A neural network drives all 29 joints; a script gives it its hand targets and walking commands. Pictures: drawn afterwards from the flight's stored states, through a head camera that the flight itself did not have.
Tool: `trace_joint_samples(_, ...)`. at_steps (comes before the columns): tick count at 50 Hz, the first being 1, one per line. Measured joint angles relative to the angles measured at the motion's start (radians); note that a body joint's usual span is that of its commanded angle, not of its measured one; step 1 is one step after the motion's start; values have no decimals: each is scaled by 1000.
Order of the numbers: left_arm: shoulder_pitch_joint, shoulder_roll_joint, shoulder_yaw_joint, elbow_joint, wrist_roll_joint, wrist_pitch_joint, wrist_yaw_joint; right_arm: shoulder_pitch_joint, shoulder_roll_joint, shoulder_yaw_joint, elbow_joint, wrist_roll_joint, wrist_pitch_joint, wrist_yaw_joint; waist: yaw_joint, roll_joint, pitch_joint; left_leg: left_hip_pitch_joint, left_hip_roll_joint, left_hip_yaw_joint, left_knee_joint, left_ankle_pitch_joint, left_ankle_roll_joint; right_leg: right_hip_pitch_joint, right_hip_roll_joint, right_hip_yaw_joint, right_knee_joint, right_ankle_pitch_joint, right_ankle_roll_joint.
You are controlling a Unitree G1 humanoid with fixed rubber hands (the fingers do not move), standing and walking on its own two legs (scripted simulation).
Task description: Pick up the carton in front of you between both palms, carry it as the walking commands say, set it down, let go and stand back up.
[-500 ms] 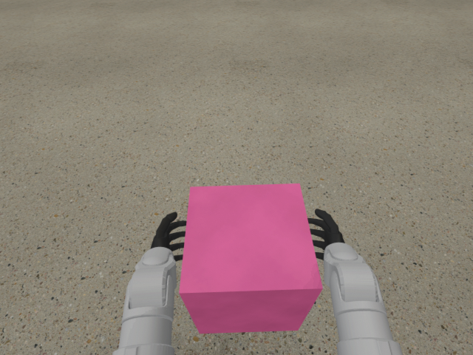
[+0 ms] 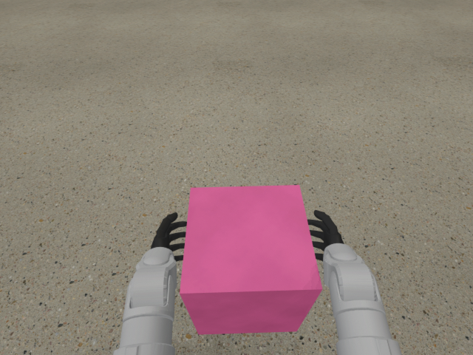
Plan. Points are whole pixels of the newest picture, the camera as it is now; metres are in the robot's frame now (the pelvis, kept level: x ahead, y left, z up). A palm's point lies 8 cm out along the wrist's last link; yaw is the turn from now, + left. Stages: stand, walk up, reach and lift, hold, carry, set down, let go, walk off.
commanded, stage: hold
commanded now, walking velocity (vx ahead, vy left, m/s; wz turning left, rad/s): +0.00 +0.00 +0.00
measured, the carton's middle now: (246, 263) +0.31 +0.00 -0.05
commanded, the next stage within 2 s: set down in 0.14 s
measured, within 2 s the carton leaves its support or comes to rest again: neither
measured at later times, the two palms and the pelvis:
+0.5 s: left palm (176, 238) +0.32 +0.13 +0.02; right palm (334, 243) +0.31 -0.17 +0.02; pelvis -0.03 +0.01 -0.02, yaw -5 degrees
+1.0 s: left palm (193, 265) +0.38 +0.13 -0.19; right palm (308, 261) +0.39 -0.17 -0.19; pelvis -0.03 -0.01 -0.12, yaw -4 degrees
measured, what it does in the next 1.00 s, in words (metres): lowers itself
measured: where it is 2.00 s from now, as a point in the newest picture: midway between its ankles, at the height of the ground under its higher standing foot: outside the picture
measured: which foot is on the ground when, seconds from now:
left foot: down 0.00-1.00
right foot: down 0.00-1.00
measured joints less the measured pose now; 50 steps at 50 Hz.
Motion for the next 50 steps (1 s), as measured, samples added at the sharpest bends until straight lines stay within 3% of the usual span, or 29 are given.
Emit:
trace_joint_samples(13, -119, -27, 115, 143, 59, -10, -26, -122, 28, -115, 157, -63, -21, 27, 13, -3, 0, 13, -36, -43, 49, -14, 11, -9, 17, 70, 59, -3, 2)
trace_joint_samples(22, -374, -62, 351, 392, 166, -117, -19, -385, 26, -353, 432, -214, -140, 68, 11, 3, 40, -87, -79, -82, 186, -75, 18, -126, 41, 126, 215, -64, -4)
trace_joint_samples(28, -462, -80, 439, 447, 229, -216, -23, -475, 4, -412, 495, -267, -228, 85, 17, 10, 66, -267, -78, -75, 275, -92, 15, -313, 53, 137, 310, -81, 9)
trace_joint_samples(33, -457, -79, 416, 415, 207, -365, -21, -487, -13, -371, 482, -226, -370, 77, 24, 7, 91, -498, -72, -79, 349, -96, 2, -545, 67, 132, 385, -82, 6)
trace_joint_samples(39, -431, -42, 333, 356, 82, -524, 5, -488, -44, -265, 441, -88, -519, 33, 34, -1, 78, -823, -68, -93, 483, -120, -17, -869, 86, 117, 517, -104, -2)
trace_joint_samples(45, -419, -5, 277, 295, -44, -550, 25, -490, -67, -177, 390, 37, -540, -9, 33, -2, -43, -1100, -78, -111, 639, -177, -33, -1145, 101, 110, 672, -160, -4)
trace_joint_samples(50, -465, -12, 319, 315, -39, -524, 20, -534, -72, -202, 413, 35, -510, -5, 35, 4, -138, -1236, -86, -117, 737, -217, -37, -1279, 107, 105, 768, -201, -4)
